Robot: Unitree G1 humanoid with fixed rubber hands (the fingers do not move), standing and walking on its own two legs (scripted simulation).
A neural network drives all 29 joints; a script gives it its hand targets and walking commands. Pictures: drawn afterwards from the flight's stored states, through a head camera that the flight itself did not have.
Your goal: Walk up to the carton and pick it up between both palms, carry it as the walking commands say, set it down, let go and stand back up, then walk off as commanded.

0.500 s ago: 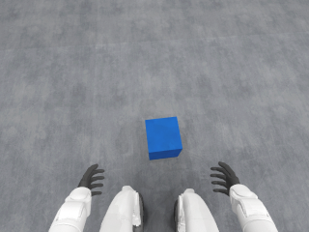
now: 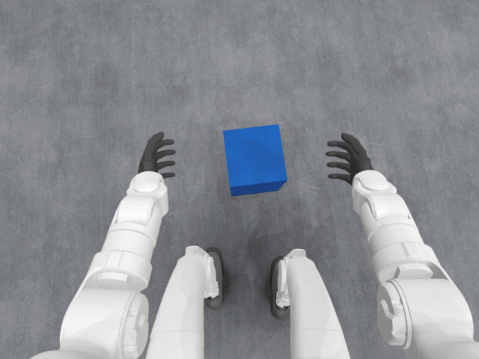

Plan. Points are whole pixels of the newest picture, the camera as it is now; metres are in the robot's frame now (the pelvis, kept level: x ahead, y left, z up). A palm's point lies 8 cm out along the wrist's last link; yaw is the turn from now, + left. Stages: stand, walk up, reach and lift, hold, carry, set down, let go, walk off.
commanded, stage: reach and lift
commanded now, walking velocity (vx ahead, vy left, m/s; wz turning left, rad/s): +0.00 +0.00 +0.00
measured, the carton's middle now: (252, 163) +0.52 -0.04 -0.57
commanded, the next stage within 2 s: none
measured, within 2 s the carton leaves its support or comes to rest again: neither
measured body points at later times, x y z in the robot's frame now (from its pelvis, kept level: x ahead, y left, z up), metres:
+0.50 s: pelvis +0.01 +0.00 -0.02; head +0.34 -0.02 +0.28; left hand +0.52 +0.13 -0.15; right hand +0.53 -0.20 -0.16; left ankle +0.10 +0.10 -0.64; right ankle +0.06 -0.13 -0.64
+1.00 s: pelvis -0.05 +0.00 -0.12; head +0.32 -0.03 +0.13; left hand +0.52 +0.11 -0.27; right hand +0.54 -0.19 -0.27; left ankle +0.10 +0.11 -0.64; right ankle +0.06 -0.13 -0.64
